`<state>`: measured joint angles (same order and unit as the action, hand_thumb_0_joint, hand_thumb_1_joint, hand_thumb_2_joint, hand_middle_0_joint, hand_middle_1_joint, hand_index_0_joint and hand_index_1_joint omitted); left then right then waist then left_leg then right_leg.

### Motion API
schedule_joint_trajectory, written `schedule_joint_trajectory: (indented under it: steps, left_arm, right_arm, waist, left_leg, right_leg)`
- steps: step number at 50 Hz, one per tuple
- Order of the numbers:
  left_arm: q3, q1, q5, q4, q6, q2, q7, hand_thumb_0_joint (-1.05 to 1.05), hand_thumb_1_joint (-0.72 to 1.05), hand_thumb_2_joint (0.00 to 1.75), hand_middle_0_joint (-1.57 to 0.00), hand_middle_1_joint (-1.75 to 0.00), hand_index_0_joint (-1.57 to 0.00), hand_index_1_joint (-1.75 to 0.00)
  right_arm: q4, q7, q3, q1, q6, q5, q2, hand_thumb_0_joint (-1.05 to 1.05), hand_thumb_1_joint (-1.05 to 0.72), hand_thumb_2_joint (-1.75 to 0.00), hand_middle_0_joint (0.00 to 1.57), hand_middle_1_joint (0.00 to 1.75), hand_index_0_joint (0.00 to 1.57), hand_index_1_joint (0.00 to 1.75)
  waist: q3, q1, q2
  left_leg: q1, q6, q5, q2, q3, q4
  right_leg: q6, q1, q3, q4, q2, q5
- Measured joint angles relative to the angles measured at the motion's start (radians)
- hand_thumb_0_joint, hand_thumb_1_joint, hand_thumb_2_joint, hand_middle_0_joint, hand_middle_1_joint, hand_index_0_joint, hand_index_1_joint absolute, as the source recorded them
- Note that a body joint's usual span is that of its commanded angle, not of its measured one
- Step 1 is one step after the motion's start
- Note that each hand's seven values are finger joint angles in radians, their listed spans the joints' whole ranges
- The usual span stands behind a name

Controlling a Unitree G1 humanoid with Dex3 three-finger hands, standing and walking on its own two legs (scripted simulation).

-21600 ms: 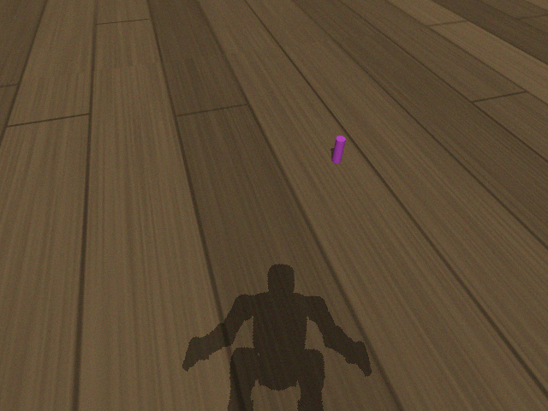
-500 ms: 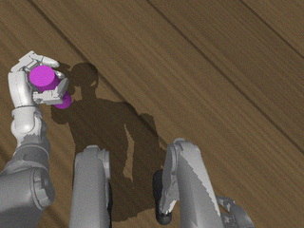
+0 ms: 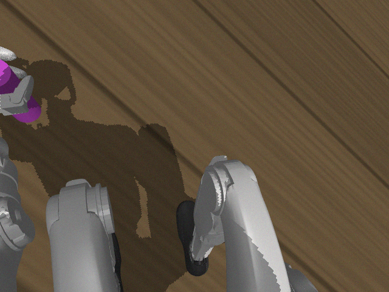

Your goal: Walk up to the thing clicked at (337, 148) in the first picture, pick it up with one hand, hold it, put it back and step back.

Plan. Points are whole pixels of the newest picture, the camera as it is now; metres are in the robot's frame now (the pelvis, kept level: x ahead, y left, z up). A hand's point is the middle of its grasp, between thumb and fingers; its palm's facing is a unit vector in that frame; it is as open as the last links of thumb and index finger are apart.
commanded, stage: crouch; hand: left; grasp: from the side
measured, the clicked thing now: (12, 95) +0.50 +0.27 -0.11
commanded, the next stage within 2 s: lower in 0.30 s
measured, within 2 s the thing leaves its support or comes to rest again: rests again in 1.34 s
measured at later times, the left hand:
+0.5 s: hand (20, 92) +0.51 +0.26 -0.12, palm faces +0.24 -0.97 -0.03, open 7.1 cm
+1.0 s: hand (31, 103) +0.51 +0.26 -0.18, palm faces +0.25 -0.97 -0.04, open 7.1 cm
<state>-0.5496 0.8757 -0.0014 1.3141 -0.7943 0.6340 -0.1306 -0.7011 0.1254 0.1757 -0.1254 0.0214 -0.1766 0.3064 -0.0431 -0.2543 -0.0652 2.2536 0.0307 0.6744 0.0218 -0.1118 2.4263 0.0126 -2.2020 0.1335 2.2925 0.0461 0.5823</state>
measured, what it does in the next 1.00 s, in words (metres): stands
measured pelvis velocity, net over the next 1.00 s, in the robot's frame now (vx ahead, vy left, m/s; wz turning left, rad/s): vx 0.00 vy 0.01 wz -0.11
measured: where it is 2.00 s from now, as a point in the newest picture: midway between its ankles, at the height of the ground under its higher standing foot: (154, 265)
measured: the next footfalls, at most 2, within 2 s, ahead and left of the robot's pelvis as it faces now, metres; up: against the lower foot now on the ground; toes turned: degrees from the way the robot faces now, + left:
none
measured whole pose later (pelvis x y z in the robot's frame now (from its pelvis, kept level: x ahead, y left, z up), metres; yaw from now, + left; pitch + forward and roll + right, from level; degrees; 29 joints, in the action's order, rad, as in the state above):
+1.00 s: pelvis +0.00 +0.01 -0.03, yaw -6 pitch +19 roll -16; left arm -0.50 0.88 -0.01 1.51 -0.96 0.91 -0.03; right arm -0.59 0.14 0.45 0.06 0.05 -0.31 0.36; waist -0.27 -0.32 -0.22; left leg 2.25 0.03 0.72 0.02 -0.26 2.59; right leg -0.02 -2.13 0.26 2.34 0.02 0.57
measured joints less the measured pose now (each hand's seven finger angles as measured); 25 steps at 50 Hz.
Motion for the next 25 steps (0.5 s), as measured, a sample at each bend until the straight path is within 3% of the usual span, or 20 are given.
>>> schedule_joint_trajectory:
  steps: [25]
  left_arm:
    - [-0.001,-0.016,-0.004,0.024,-0.044,0.103,0.029,0.03,-0.06,1.12,-0.88,-1.12,-0.91,-1.08]
  right_arm:
    - [0.060,0.012,0.105,0.097,0.012,-0.061,0.042,0.00,-0.90,-0.90,0.20,0.30,0.20,0.30]
  waist:
    - [-0.111,-0.031,-0.051]
  left_leg:
    - [0.019,0.002,0.021,-0.001,-0.065,0.097]
  right_leg:
    - [-0.009,0.012,0.055,0.048,-0.010,0.000]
